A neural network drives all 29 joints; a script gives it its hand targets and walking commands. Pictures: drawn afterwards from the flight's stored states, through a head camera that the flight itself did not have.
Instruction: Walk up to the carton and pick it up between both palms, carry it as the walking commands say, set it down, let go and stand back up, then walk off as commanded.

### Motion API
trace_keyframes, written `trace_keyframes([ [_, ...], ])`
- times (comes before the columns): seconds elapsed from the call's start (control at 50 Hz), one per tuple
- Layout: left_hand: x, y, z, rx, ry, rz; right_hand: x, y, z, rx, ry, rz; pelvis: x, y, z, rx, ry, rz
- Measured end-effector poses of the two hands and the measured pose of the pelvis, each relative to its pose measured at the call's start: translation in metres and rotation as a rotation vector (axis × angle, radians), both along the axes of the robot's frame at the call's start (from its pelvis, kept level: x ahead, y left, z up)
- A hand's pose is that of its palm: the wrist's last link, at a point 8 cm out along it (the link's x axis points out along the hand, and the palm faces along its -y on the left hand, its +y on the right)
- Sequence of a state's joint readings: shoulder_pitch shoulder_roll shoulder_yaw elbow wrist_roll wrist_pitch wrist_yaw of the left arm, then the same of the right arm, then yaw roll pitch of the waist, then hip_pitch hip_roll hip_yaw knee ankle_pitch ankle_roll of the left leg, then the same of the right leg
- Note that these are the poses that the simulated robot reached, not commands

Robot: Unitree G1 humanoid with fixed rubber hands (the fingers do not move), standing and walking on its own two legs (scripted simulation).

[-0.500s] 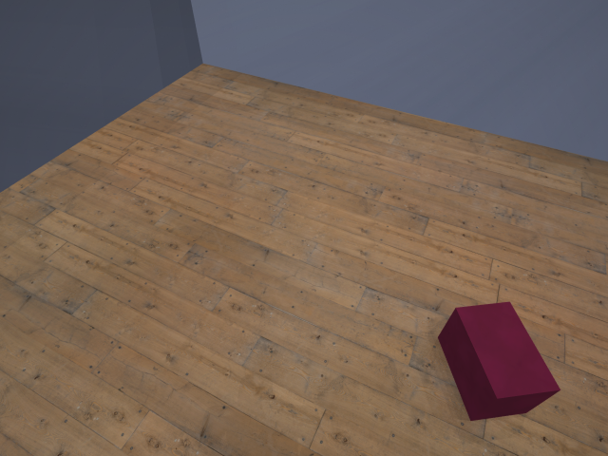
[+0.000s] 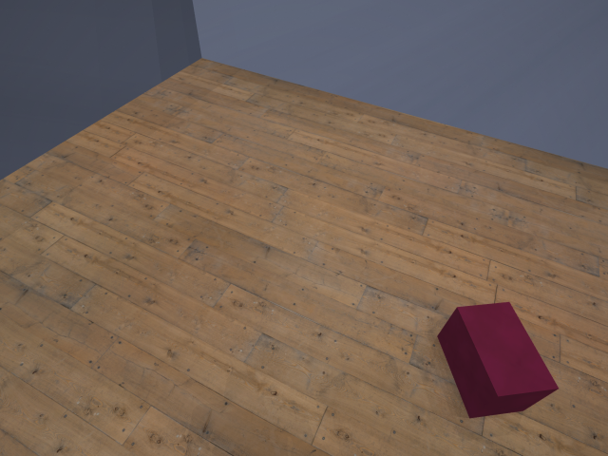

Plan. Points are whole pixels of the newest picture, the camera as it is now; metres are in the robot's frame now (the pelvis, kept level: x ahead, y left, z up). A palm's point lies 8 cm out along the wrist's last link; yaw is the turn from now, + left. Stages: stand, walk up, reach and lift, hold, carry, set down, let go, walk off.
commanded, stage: stand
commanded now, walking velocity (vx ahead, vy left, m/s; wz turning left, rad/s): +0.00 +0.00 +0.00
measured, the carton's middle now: (489, 358) +0.54 -0.63 -0.68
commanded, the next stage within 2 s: walk off in 0.84 s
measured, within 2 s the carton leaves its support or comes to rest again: neither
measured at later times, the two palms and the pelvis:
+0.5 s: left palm out of the picture -0.04 +0.21 -0.15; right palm out of the picture -0.02 -0.21 -0.15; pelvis +0.01 +0.01 +0.00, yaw +1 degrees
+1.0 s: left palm out of the picture +0.00 +0.25 -0.15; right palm out of the picture +0.01 -0.24 -0.14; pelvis +0.00 +0.01 +0.00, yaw +0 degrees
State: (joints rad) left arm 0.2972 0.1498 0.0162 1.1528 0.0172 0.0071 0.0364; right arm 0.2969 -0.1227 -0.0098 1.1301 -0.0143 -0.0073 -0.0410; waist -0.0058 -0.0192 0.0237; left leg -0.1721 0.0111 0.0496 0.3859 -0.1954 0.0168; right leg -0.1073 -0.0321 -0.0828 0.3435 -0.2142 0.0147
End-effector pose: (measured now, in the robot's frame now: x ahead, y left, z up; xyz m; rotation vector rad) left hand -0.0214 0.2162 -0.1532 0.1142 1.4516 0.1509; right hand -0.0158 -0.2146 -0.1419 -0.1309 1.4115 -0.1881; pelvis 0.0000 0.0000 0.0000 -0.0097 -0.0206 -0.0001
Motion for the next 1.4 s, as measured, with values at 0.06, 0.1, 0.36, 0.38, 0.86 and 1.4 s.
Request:
trace_keyframes([
  [0.06, -0.006, -0.001, 0.0, -0.009, 0.012, 0.007, -0.002, 0.002, 0.0, -0.002, 0.01, 0.0, 0.001, 0.003, 0.0, 0.001, 0.002, 0.001],
  [0.1, -0.01, -0.001, 0.0, -0.01, 0.022, 0.014, -0.003, 0.004, -0.001, -0.001, 0.015, 0.002, 0.001, 0.005, 0.0, 0.002, 0.005, 0.003],
  [0.36, -0.023, -0.006, 0.003, -0.017, 0.069, 0.029, -0.009, 0.017, -0.005, 0.032, 0.051, 0.0, 0.005, 0.009, 0.0, 0.009, 0.017, 0.006],
  [0.38, -0.024, -0.006, 0.003, -0.019, 0.072, 0.029, -0.008, 0.017, -0.005, 0.034, 0.05, -0.001, 0.005, 0.009, 0.0, 0.01, 0.017, 0.008],
  [0.86, 0.0, 0.006, 0.0, 0.004, 0.014, 0.01, 0.012, 0.003, -0.002, -0.011, -0.004, 0.007, 0.011, 0.009, -0.002, 0.004, 0.006, 0.005],
  [1.4, 0.036, 0.096, -0.008, 0.096, -0.104, -0.03, 0.045, 0.0, 0.006, -0.118, -0.08, 0.052, 0.0, 0.058, -0.015, 0.011, 0.02, 0.007],
])
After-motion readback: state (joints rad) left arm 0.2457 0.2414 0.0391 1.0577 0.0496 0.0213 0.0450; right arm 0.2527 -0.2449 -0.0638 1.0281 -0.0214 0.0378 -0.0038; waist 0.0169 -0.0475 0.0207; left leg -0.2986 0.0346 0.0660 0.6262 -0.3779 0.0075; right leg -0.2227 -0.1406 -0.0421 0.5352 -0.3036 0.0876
